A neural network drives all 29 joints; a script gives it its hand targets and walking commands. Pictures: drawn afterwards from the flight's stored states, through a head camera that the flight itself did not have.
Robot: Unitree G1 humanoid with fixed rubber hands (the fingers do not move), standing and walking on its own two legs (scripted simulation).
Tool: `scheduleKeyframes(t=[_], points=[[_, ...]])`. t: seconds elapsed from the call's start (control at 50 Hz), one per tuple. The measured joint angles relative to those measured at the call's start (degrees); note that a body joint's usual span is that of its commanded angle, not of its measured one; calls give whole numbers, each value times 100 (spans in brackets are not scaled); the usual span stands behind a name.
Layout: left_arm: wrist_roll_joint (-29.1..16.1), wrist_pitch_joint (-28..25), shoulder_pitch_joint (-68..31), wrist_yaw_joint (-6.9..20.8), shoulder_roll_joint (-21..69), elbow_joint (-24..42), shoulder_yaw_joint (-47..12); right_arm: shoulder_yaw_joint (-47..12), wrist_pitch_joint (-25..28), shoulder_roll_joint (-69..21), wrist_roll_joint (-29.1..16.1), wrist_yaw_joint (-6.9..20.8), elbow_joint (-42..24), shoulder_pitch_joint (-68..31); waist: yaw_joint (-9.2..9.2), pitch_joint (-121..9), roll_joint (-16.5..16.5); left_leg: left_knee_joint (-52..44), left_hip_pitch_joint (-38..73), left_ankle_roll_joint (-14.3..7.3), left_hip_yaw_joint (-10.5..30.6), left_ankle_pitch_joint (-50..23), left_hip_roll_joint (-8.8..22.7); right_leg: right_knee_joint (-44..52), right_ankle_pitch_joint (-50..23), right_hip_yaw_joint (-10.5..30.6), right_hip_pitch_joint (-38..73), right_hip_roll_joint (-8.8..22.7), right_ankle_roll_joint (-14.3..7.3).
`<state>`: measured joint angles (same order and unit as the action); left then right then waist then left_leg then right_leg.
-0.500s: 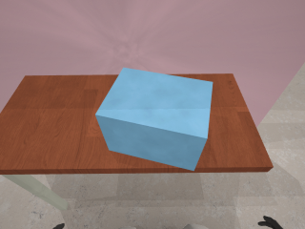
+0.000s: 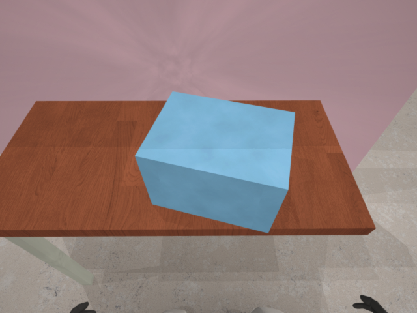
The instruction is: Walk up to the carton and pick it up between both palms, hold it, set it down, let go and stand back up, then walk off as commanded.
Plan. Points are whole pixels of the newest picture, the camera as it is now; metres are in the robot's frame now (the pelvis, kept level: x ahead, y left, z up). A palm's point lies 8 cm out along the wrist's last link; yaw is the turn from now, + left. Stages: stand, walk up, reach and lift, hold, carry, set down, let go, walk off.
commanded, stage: walk up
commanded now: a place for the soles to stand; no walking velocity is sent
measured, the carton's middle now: (219, 160) +0.43 +0.00 +0.01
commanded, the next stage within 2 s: reach and lift in 0.06 s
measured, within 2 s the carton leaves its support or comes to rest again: neither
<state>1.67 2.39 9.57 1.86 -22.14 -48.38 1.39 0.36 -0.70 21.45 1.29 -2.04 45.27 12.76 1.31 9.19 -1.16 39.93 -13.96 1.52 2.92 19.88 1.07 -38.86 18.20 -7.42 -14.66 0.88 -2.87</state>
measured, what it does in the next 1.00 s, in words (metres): stands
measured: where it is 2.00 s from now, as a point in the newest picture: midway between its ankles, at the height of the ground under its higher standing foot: outside the picture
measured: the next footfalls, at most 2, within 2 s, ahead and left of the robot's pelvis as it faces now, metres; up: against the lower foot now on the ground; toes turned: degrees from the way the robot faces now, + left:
none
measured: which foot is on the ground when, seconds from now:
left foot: down 0.00-1.00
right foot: down 0.00-1.00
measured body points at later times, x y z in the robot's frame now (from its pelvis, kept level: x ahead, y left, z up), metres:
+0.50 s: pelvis -0.02 -0.01 -0.02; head -0.01 +0.00 +0.43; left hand +0.16 +0.27 -0.09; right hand +0.14 -0.30 -0.10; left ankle +0.03 +0.14 -0.72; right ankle +0.04 -0.09 -0.72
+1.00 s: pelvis -0.02 +0.01 +0.00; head -0.04 +0.04 +0.45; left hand +0.16 +0.29 -0.06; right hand +0.15 -0.22 -0.06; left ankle +0.03 +0.14 -0.72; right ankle +0.04 -0.09 -0.72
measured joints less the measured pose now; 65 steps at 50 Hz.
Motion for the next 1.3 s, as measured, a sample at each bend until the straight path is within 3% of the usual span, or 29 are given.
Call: scheduleKeyframes(t=[0.08, 0.16, 0.22, 0.32, 0.46, 0.66, 0.96, 1.3], points=[[1, 98, -20, -16, -1, 44, 1, 35, 80, -11, 52, 29, 54, -17, 0, -1, 0, -3, -6, 4, 1, 3, 1, 1, 1, 0, -7, 0, 20], [0, 1457, -217, -258, 27, 878, 0, 447, 797, -84, 343, 403, 549, -365, 0, 57, 3, 353, -281, 35, 0, 133, 18, -373, 129, 0, -297, 0, -36], [-1, 1999, -442, -267, 88, 1428, -2, 544, 947, -86, 345, 448, 624, -590, 0, 231, 2, 597, -331, 62, 1, 237, 30, -647, 249, 4, -366, 0, -54], [-2, 2149, -504, -259, 263, 2108, -1, 547, 1030, -113, 345, 383, 627, -640, 0, 187, -9, 630, -315, 73, 1, 242, 43, -728, 277, 4, -376, -10, -67], [-1, 2152, -490, -176, 202, 2218, 43, 501, 1034, -353, 265, 104, 424, -642, -1, 8, -100, 630, -303, 73, 0, 210, 45, -752, 263, 4, -377, -12, -89], [-1, 1831, 35, -124, 158, 2501, 79, 477, 1033, -932, 215, 39, -121, -532, 0, -125, -166, 332, -305, 73, -2, -40, 45, -319, -59, 4, -312, -27, -29], [-436, 703, 282, -123, 161, 2558, 78, 478, 1050, -1342, 137, 24, -619, -218, -1, -459, -166, -2, -226, -28, -4, -212, 45, 282, -380, 4, -102, -54, 113], [-1126, -306, 348, 265, 26, 2603, -67, 414, 1141, -1709, -461, -471, -1565, 136, -1, -505, -166, -499, 62, -28, -7, -333, 33, 731, -463, 4, 170, -63, 102]])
